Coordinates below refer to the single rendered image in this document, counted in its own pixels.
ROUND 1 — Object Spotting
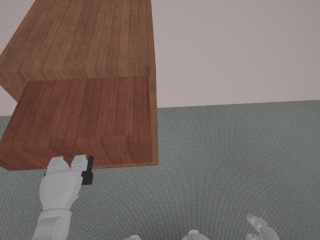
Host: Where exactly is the robot right hand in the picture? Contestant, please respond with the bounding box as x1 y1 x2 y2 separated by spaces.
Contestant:
246 214 279 240

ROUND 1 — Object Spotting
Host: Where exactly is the cabinet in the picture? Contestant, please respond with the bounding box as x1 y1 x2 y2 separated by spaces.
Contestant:
0 0 159 170

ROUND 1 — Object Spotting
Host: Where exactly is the drawer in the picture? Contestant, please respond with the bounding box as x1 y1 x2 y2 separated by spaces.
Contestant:
0 75 153 171

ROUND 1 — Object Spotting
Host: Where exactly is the robot shin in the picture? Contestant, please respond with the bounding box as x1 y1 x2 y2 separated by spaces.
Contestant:
188 230 199 235
130 235 140 239

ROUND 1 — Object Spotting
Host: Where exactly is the robot left forearm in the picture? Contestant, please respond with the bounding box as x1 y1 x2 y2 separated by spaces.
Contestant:
31 208 72 240

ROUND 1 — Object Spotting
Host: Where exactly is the left robot shin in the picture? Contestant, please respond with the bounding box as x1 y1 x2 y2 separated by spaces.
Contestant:
130 235 140 239

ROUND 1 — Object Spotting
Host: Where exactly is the robot left hand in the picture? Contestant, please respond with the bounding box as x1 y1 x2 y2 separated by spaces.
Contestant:
39 154 88 211

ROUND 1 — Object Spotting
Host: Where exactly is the handle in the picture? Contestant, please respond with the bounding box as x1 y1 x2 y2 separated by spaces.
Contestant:
44 155 94 185

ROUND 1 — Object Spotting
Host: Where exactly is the right robot shin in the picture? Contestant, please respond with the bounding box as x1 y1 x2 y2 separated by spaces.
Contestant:
188 230 199 235

